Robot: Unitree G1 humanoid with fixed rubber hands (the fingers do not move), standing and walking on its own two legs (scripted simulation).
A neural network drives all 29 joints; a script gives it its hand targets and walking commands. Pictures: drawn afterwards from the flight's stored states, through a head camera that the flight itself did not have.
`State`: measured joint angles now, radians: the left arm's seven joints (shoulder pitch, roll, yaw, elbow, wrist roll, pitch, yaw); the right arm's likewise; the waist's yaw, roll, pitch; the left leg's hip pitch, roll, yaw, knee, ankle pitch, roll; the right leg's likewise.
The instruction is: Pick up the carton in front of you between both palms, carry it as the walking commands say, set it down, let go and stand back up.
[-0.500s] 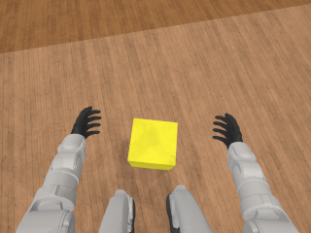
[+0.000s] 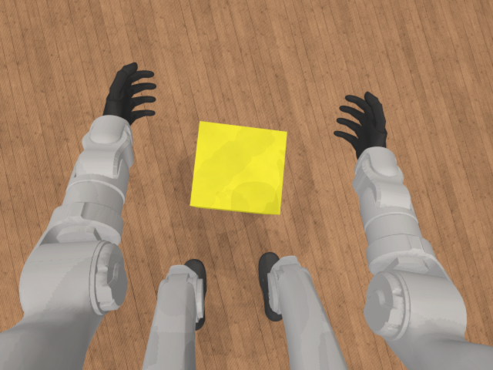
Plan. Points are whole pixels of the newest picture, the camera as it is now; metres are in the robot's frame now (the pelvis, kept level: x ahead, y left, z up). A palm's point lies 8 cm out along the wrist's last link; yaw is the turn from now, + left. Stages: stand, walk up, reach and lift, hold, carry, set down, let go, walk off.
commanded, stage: reach and lift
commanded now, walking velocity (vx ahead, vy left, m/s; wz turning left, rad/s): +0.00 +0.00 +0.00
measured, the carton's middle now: (236, 174) +0.45 -0.03 -0.49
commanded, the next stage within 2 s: none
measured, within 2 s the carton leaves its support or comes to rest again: leaves its support in 1.48 s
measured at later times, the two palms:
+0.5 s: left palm (157, 158) +0.48 +0.16 -0.36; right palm (319, 173) +0.43 -0.22 -0.36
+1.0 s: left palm (167, 160) +0.49 +0.15 -0.42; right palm (306, 171) +0.44 -0.20 -0.42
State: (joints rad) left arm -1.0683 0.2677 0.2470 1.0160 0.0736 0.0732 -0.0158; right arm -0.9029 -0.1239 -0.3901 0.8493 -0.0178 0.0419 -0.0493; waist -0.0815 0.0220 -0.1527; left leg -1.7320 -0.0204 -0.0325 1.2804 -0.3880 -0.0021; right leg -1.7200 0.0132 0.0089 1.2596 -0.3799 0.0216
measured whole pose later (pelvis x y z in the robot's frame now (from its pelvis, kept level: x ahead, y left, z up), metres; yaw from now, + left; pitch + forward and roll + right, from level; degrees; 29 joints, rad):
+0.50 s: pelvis -0.05 +0.00 -0.20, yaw -1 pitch +43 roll -2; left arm -1.26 0.38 0.04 1.05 -0.17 0.07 0.08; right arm -1.14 -0.25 -0.21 0.95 0.20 0.04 -0.13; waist -0.07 0.01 0.13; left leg -2.26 -0.04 -0.03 2.02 -0.51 -0.01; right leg -2.25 0.04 0.02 1.99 -0.50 0.05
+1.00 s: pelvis -0.04 +0.00 -0.24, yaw -1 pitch +39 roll -2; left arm -1.34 0.37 -0.02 1.14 -0.23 0.00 0.10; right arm -1.25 -0.26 -0.11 1.10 0.27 -0.03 -0.15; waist -0.06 -0.01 0.26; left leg -2.30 -0.03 -0.03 2.19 -0.57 -0.02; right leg -2.30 0.04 0.01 2.16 -0.54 0.04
